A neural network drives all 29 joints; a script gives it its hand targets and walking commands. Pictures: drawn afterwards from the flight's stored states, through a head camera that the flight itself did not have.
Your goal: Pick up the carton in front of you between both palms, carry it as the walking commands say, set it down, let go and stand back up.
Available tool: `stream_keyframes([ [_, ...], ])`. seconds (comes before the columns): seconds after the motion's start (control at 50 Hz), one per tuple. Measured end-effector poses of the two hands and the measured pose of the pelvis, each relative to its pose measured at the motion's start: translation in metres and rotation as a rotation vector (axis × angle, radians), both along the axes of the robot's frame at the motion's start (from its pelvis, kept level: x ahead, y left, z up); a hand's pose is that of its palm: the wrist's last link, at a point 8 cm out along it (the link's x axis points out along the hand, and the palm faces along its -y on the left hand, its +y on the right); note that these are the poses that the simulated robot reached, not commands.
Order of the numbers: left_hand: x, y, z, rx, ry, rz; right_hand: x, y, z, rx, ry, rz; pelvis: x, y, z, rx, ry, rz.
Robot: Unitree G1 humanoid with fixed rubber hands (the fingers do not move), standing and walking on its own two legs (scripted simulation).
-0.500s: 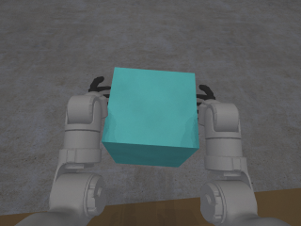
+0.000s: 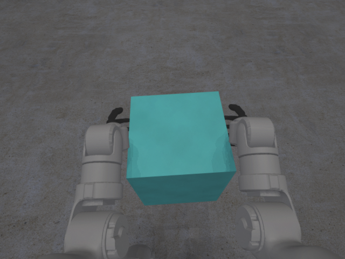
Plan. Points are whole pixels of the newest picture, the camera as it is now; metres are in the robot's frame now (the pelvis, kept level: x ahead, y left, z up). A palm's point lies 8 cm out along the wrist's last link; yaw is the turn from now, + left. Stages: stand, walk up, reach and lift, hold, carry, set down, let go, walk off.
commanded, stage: carry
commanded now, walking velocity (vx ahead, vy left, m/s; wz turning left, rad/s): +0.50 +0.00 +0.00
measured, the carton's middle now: (178, 153) +0.37 +0.01 -0.02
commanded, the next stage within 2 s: none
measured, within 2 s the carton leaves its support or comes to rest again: neither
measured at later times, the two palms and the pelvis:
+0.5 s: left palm (134, 52) +0.66 +0.15 +0.09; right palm (227, 58) +0.63 -0.13 +0.10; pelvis +0.27 +0.03 +0.00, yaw -1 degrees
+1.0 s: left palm (124, 48) +0.71 +0.19 +0.07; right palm (209, 47) +0.72 -0.09 +0.08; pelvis +0.38 +0.04 -0.01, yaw +0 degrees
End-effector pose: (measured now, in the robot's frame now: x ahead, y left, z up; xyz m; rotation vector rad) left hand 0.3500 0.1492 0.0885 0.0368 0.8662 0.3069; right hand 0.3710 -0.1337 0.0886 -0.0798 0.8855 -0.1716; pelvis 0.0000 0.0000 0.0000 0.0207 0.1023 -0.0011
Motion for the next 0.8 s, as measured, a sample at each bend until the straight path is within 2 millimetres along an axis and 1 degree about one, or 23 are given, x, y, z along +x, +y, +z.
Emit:
stream_keyframes([
  [0.06, 0.029, 0.009, -0.003, -0.003, -0.005, 0.043, 0.033, 0.009, -0.008, 0.007, -0.005, 0.029, 0.03, 0.001, 0.002, -0.002, 0.003, 0.004],
  [0.1, 0.054, 0.014, 0.001, -0.011, -0.035, 0.059, 0.058, 0.015, -0.006, 0.015, -0.035, 0.031, 0.053, 0.004, 0.001, -0.006, 0.008, 0.003],
  [0.16, 0.099, 0.023, 0.008, -0.015, -0.091, 0.057, 0.102, 0.023, 0.002, 0.022, -0.091, 0.017, 0.092, 0.012, -0.003, -0.015, 0.014, 0.004],
  [0.2, 0.131, 0.03, 0.013, -0.009, -0.135, 0.041, 0.133, 0.03, 0.008, 0.024, -0.136, 0.008, 0.121, 0.019, -0.01, -0.021, 0.013, 0.002],
  [0.24, 0.166, 0.036, 0.013, -0.005, -0.165, 0.016, 0.163, 0.036, 0.01, 0.012, -0.166, 0.0, 0.153, 0.027, -0.022, -0.029, 0.004, -0.013],
  [0.28, 0.197, 0.038, 0.012, -0.011, -0.172, -0.011, 0.186, 0.038, 0.009, -0.017, -0.176, -0.005, 0.177, 0.031, -0.025, -0.005, 0.004, -0.007],
  [0.32, 0.223, 0.035, 0.007, -0.022, -0.135, -0.04, 0.202, 0.035, 0.004, -0.033, -0.141, -0.027, 0.195, 0.035, -0.021, -0.013, 0.008, -0.01],
  [0.36, 0.244, 0.028, 0.001, -0.021, -0.08, -0.079, 0.211, 0.028, -0.003, -0.034, -0.085, -0.069, 0.213, 0.037, -0.014, -0.021, 0.012, -0.012],
  [0.4, 0.262, 0.02, -0.003, -0.029, -0.044, -0.11, 0.219, 0.02, -0.005, -0.03, -0.048, -0.116, 0.229, 0.039, -0.007, -0.028, 0.011, -0.015],
  [0.44, 0.281, 0.011, -0.002, -0.042, -0.041, -0.138, 0.231, 0.012, -0.001, -0.028, -0.046, -0.158, 0.244, 0.038, -0.003, -0.036, 0.007, -0.012],
  [0.48, 0.301, 0.003, 0.001, -0.05, -0.064, -0.155, 0.247, 0.005, 0.006, -0.022, -0.07, -0.191, 0.258, 0.035, -0.001, -0.034, -0.001, -0.011],
  [0.52, 0.318, -0.002, 0.007, -0.049, -0.095, -0.154, 0.268, -0.001, 0.014, -0.013, -0.101, -0.195, 0.275, 0.03, -0.003, -0.026, -0.011, -0.012],
  [0.58, 0.342, -0.007, 0.017, -0.031, -0.154, -0.132, 0.302, -0.007, 0.024, -0.004, -0.159, -0.163, 0.303, 0.019, -0.013, -0.002, -0.022, -0.015],
  [0.64, 0.359, -0.01, 0.025, -0.007, -0.162, -0.111, 0.329, -0.01, 0.029, 0.003, -0.167, -0.123, 0.32, 0.016, -0.011, -0.025, -0.019, 0.002],
  [0.7, 0.367, -0.005, 0.022, -0.013, -0.11, -0.091, 0.344, -0.006, 0.03, -0.015, -0.116, -0.093, 0.335, 0.014, -0.005, -0.018, -0.008, 0.013],
  [0.76, 0.37, 0.003, 0.016, -0.03, -0.076, -0.07, 0.353, 0.002, 0.028, -0.023, -0.082, -0.084, 0.349, 0.017, -0.004, -0.024, -0.008, 0.006],
  [0.8, 0.371, 0.009, 0.012, -0.026, -0.065, -0.061, 0.357, 0.009, 0.024, -0.022, -0.07, -0.071, 0.357, 0.02, -0.004, -0.027, -0.011, 0.006],
])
